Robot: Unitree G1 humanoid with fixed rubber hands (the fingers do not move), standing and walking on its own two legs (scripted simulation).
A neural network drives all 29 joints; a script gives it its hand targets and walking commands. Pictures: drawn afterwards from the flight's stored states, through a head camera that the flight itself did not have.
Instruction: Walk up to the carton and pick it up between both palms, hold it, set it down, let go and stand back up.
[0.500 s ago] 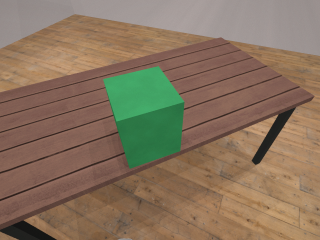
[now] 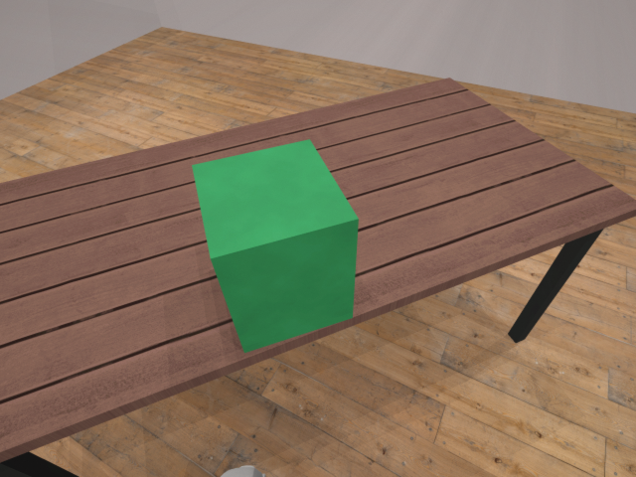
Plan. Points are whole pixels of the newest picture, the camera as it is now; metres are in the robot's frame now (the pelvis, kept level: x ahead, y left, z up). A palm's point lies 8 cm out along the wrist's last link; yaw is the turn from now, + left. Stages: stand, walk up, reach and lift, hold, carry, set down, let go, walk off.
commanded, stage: walk up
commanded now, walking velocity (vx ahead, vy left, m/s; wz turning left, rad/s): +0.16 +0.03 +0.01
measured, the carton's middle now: (277, 246) +0.49 +0.08 -0.01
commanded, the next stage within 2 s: none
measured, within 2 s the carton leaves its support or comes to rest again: neither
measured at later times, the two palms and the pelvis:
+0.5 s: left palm out of the picture +0.08 +0.23 -0.16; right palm out of the picture +0.09 -0.17 -0.16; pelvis +0.10 +0.03 -0.01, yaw +1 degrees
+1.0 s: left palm out of the picture +0.05 +0.28 -0.14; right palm out of the picture +0.11 -0.22 -0.15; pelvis +0.04 +0.04 -0.01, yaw +2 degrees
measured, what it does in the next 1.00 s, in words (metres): steps on the spot: left foot, then right foot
